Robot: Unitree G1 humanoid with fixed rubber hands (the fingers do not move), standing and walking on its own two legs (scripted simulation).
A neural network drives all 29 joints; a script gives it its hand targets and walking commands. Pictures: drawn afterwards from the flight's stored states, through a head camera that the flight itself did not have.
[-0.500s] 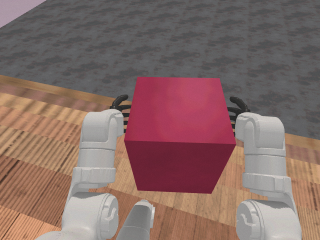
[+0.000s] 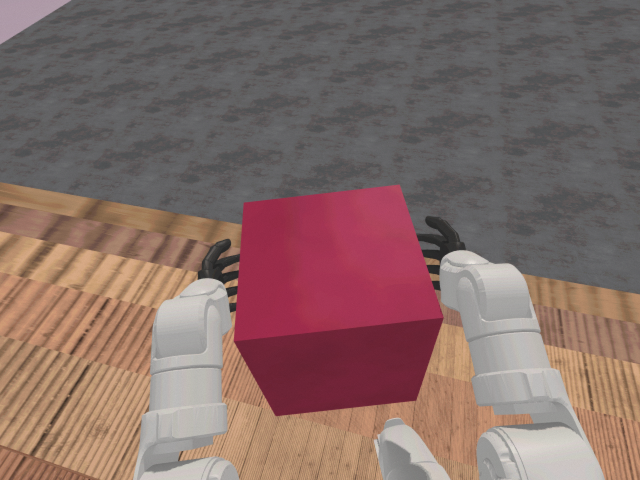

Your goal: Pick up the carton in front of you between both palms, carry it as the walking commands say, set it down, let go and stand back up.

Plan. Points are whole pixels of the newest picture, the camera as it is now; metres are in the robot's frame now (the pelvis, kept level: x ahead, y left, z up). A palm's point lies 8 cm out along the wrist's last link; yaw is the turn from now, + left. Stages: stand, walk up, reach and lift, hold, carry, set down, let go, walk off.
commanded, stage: carry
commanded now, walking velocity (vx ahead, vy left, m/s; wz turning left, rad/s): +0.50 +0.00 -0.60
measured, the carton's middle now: (334, 306) +0.34 -0.03 -0.01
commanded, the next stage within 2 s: none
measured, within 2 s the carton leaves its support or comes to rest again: neither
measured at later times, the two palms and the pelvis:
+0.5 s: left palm (284, 173) +0.71 +0.03 -0.09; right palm (424, 179) +0.66 -0.27 -0.10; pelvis +0.35 -0.07 -0.18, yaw -13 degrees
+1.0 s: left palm (343, 149) +1.07 -0.16 -0.33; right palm (437, 164) +0.93 -0.42 -0.31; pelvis +0.70 -0.13 -0.41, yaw -27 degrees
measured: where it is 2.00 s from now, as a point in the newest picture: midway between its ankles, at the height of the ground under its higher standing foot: (386, 282)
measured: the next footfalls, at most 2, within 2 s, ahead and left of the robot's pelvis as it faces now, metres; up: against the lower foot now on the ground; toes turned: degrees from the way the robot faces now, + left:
right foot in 0.12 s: +0.24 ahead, -0.12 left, -0.18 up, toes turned -1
left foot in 0.60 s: +0.62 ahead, -0.01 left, -0.35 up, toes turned -19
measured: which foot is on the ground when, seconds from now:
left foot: down 0.00-0.14, up 0.16-0.58, down 0.60-1.00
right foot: up 0.00-0.10, down 0.12-0.60, up 0.62-1.00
